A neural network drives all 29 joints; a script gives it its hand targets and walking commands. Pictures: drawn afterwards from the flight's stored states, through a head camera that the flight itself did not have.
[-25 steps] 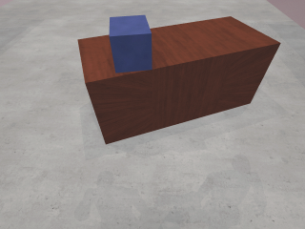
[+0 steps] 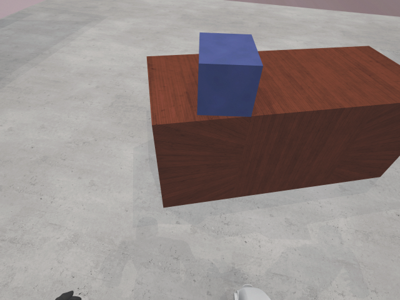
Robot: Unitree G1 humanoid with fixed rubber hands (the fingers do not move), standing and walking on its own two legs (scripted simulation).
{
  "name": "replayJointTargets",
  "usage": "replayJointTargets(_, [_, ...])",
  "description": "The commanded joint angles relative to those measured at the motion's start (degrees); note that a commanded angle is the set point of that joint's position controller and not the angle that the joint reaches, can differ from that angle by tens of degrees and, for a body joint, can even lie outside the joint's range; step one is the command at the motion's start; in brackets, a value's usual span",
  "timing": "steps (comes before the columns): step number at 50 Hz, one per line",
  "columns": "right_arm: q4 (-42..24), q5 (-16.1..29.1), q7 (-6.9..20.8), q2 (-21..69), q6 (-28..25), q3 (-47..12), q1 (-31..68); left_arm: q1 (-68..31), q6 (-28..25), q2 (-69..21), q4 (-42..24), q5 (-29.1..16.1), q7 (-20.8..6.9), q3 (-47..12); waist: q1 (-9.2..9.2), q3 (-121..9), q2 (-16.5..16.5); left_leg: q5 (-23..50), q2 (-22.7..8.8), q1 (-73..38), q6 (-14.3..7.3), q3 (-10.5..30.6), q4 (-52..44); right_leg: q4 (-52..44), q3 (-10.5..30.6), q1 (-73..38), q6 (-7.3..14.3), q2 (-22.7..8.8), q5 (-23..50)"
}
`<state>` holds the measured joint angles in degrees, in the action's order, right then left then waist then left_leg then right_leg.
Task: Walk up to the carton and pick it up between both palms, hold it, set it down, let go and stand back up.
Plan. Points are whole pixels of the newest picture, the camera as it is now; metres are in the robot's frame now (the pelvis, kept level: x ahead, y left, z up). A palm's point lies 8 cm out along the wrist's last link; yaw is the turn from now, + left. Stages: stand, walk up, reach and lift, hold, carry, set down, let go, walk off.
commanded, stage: walk up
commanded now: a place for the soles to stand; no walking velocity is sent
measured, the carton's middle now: (224, 73) +1.01 -0.13 -0.03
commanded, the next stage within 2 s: none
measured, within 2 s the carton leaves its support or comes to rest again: neither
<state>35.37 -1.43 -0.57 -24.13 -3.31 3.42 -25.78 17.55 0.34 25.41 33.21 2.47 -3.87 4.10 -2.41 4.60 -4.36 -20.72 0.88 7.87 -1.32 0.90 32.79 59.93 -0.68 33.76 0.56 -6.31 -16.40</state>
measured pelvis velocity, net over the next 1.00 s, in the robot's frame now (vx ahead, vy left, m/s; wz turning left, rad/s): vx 0.40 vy -0.10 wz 0.18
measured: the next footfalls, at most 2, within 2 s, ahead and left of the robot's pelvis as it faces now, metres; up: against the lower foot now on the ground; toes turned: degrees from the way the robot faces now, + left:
right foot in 0.18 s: +0.26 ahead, -0.18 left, +0.00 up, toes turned -3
left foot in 0.66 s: +0.44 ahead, +0.05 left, +0.00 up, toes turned +12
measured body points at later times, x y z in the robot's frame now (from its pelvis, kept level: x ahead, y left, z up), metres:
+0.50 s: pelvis +0.23 -0.08 +0.01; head +0.25 -0.10 +0.46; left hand +0.22 +0.25 -0.06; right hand +0.42 -0.37 -0.07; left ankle +0.31 +0.07 -0.67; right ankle +0.22 -0.17 -0.73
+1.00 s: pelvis +0.40 -0.10 +0.00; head +0.41 -0.06 +0.45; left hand +0.45 +0.24 -0.10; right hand +0.54 -0.42 -0.04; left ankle +0.40 +0.04 -0.73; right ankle +0.52 -0.27 -0.66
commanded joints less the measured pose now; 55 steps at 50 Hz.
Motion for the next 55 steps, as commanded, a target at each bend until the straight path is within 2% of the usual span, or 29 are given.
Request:
replayJointTargets(1, [-6.16,0.64,-0.39,-14.74,-1.15,4.87,-0.93,-5.39,-1.09,5.63,-8.77,-0.07,-0.59,2.26,-0.86,3.97,10.31,21.82,-10.49,2.31,-8.82,9.02,-12.57,-15.02,-1.66,-1.0,0.11,0.6,7.51])
replayJointTargets(5, [-8.09,0.23,-0.79,-17.26,-0.56,5.49,2.56,-1.11,-0.52,7.54,-8.7,-0.14,-0.29,3.93,2.74,-0.3,13.67,11.02,-14.53,7.74,-7.71,10.84,-11.59,-18.3,-1.58,-17.52,1.81,0.63,8.14])
replayJointTargets(6, [-8.06,0.43,-0.87,-16.68,-0.35,5.1,2.92,-0.28,-0.8,8.36,-7.91,-0.35,-0.11,3.94,2.75,1.37,10.91,12.15,-12.51,8.12,-6.83,8.28,-6.97,-21.67,-2.42,-18.45,1.88,1.36,8.3])
replayJointTargets(7, [-8.05,0.4,-0.71,-16.53,-0.19,4.81,3.68,5.54,-1.05,9.2,-6.24,-0.16,0.42,4.7,6.85,-1.51,8.53,17.27,-11.43,9.53,-5.76,6.36,1.05,-23.09,-3.72,-27.21,2.55,2.87,8.25])
replayJointTargets(8, [-7.95,0.94,-0.42,-13.46,0.13,3.74,2.33,11.87,-1.58,12.2,-4.52,0.34,1.28,5.7,9.59,-7.44,1.46,17.91,-6.74,12.5,-4.28,3.27,17.91,-25.6,-1.77,-37.03,4.12,4.48,2.77])
replayJointTargets(9, [-8.03,1.37,-0.1,-8.9,0.22,2.16,-0.14,16.5,-1.96,16.38,-3.83,0.55,2.41,6.91,12.31,-11.75,-11.08,3.93,-0.38,20.0,-1.09,-0.35,38.59,-32.04,13.0,-41.51,8.48,-6.72,-9.28])
replayJointTargets(10, [-9.19,1.64,-0.49,-6.96,0.56,1.43,-3.97,13.42,-2.15,18.55,-7.44,0.01,2.85,6.62,7.41,-11.36,-13.46,-14.11,5.07,28.09,0.37,5.16,43.33,-39.33,37.16,-40.78,13.55,-18.3,-10.72])
replayJointTargets(11, [-10.11,2.11,-1.37,-12.6,1.32,3.18,-0.43,10.29,-1.97,18.31,-8.41,-1.36,3.09,6.84,7.72,-7.15,-12.12,-14.25,2.98,31.85,0.28,9.02,48.66,-46.86,46.12,-38.0,19.34,-21.73,-15.63])
replayJointTargets(12, [-10.06,1.14,-1.53,-14.7,1.35,3.92,4.28,9.51,-2.56,14.98,-8.17,-1.62,3.29,6.01,7.17,-3.03,-4.66,-10.12,0.69,32.31,0.21,9.32,50.21,-47.16,41.93,-32.21,18.89,-20.08,-13.39])
replayJointTargets(13, [-8.59,1.11,-1.04,-15.2,1.41,4.06,6.08,9.61,-2.49,13.48,-7.27,-2.09,3.85,5.22,6.81,1.2,2.74,-7.87,-1.79,31.29,0.87,7.94,49.14,-44.16,29.89,-28.97,15.9,-16.58,-7.23])
replayJointTargets(15, [-5.53,1.18,-0.36,-11.7,1.76,3.11,0.17,6.61,-2.65,12.34,-7.53,-1.3,3.96,4.07,3.25,0.18,-1.07,-4.74,-3.43,24.23,0.77,7.07,40.76,-40.3,14.71,-24.05,11.45,-12.59,8.74])
replayJointTargets(16, [-5.6,0.96,0.0,-11.54,2.18,3.04,0.91,5.23,-2.9,10.97,-7.61,-1.07,3.56,3.73,2.38,0.13,-1.98,-2.74,-2.79,21.07,0.79,5.79,40.1,-40.29,9.84,-20.3,11.92,-11.22,12.86])
replayJointTargets(19, [-6.87,0.09,0.87,-10.09,2.92,2.4,3.89,8.33,-3.8,10.08,-7.81,-1.07,3.59,3.07,3.21,1.68,-1.39,3.41,-1.72,23.58,1.33,5.12,33.16,-41.41,6.81,-20.87,10.65,-9.67,14.81])
replayJointTargets(23, [-9.35,0.45,1.39,-8.1,2.65,1.36,10.09,9.94,-3.09,12.1,-7.88,-0.45,2.83,4.04,5.28,2.41,-6.39,9.69,-2.18,25.4,1.43,0.14,13.4,-40.29,-0.25,-27.4,9.49,-7.4,17.73])
replayJointTargets(27, [-9.6,-0.21,1.07,-8.81,2.18,1.91,11.9,11.79,-2.32,11.89,-7.65,-0.99,2.48,3.3,6.55,-0.25,-4.41,13.04,-0.64,16.74,-0.36,-4.1,5.3,-36.0,-1.59,-26.81,7.78,-8.98,16.23])
replayJointTargets(30, [-9.55,-0.26,0.05,-9.73,1.92,3.4,8.62,11.43,-1.07,11.93,-7.65,-0.78,2.28,3.35,3.28,0.22,-0.26,12.88,0.02,7.09,-2.17,-4.28,2.77,-30.39,-2.96,-20.61,7.24,-9.76,9.78])
replayJointTargets(31, [-8.31,-0.2,-0.42,-12.01,1.59,4.21,4.09,10.95,-0.95,10.41,-8.04,-0.82,2.08,2.88,1.17,-2.28,3.97,8.65,0.45,0.36,-2.83,-2.56,1.04,-22.34,-4.5,-18.41,5.96,-8.17,9.87])
replayJointTargets(32, [-7.33,-0.84,-1.19,-14.38,1.32,5.03,-1.21,12.12,-1.1,8.44,-8.34,-0.74,1.99,2.12,-1.83,-6.11,9.87,3.71,-2.48,-7.38,-5.4,4.76,-1.0,-9.46,-7.07,-13.46,4.71,-5.0,9.09])
replayJointTargets(33, [-7.98,-1.43,-2.09,-18.78,1.37,6.22,-4.91,14.81,-0.92,5.51,-9.25,-0.86,1.83,1.53,-3.02,-10.56,20.91,-4.18,-18.85,-14.52,-11.17,31.36,-6.45,7.53,-8.04,-2.84,1.27,2.72,-14.18])
replayJointTargets(34, [-9.52,-0.64,-2.84,-18.35,1.67,5.99,-4.43,13.48,0.21,10.6,-10.09,-0.3,2.18,3.18,-3.46,-9.99,12.95,-7.4,-24.42,-12.75,-16.14,45.43,-13.39,13.0,0.38,1.76,0.31,4.64,-18.83])
replayJointTargets(35, [-9.35,0.29,-3.32,-17.79,1.45,6.18,-5.04,10.27,1.46,14.45,-10.79,-0.22,2.46,4.15,-3.9,-8.62,10.76,-9.43,-25.7,-11.27,-18.25,46.61,-15.6,17.92,3.27,3.36,-0.09,3.36,-19.82])
replayJointTargets(36, [-10.2,0.69,-3.2,-16.41,1.14,5.62,-2.71,7.63,1.49,14.41,-11.1,-0.23,2.36,4.15,-2.86,-5.02,5.59,-6.16,-22.23,-6.31,-16.02,38.85,-14.92,17.8,4.88,3.92,0.32,1.82,-16.71])
replayJointTargets(37, [-9.93,0.43,-3.24,-16.6,0.81,5.2,-1.05,8.4,1.16,12.89,-9.75,-0.66,2.44,4.06,-1.05,-2.13,5.18,0.31,-20.84,-4.11,-13.12,33.38,-13.38,16.99,6.42,4.56,0.63,1.86,-13.28])
replayJointTargets(38, [-10.29,0.0,-3.27,-16.1,0.41,4.83,1.37,11.19,1.18,11.06,-8.56,-0.84,2.23,3.59,0.81,-1.76,4.92,5.98,-19.1,-1.12,-11.47,25.76,-11.39,13.6,8.16,1.66,0.37,1.16,-11.96])
replayJointTargets(40, [-10.48,-0.29,-2.77,-15.31,-0.08,4.41,4.39,13.96,1.26,9.77,-8.02,-1.12,1.8,3.6,3.25,-0.57,9.32,10.06,-15.73,5.84,-10.95,18.6,-11.12,11.28,7.56,-3.25,-0.17,1.94,-9.09])
replayJointTargets(44, [-11.04,-1.02,-2.22,-14.97,-0.98,4.23,4.49,11.07,1.8,8.21,-8.5,-0.81,0.64,3.62,2.38,0.92,16.14,9.75,-13.56,7.88,-11.41,10.16,-12.84,6.39,4.09,-1.48,-1.79,1.53,-3.18])
replayJointTargets(49, [-11.13,-0.9,-1.79,-16.19,-0.69,4.9,1.77,4.38,0.93,7.64,-8.82,-0.83,-0.02,3.32,-0.61,0.42,16.13,-0.09,-12.39,5.7,-9.9,8.98,-10.8,-9.11,1.26,-3.11,-1.0,0.46,0.48])
replayJointTargets(52, [-12.9,-0.73,-1.23,-16.76,0.16,4.96,6.27,3.96,0.46,7.83,-7.74,-1.68,0.01,3.18,0.98,0.92,17.89,-5.51,-12.83,13.83,-8.58,6.73,-9.39,-17.32,-1.04,-15.02,0.21,0.99,4.2])
replayJointTargets(55, [-11.86,-0.09,-0.58,-13.54,1.2,3.27,6.29,12.98,-0.55,10.48,-3.59,-1.28,1.92,4.53,7.55,-2.25,6.5,1.36,-9.77,20.59,-5.23,2.15,10.57,-25.81,-2.16,-32.9,1.5,4.99,1.39])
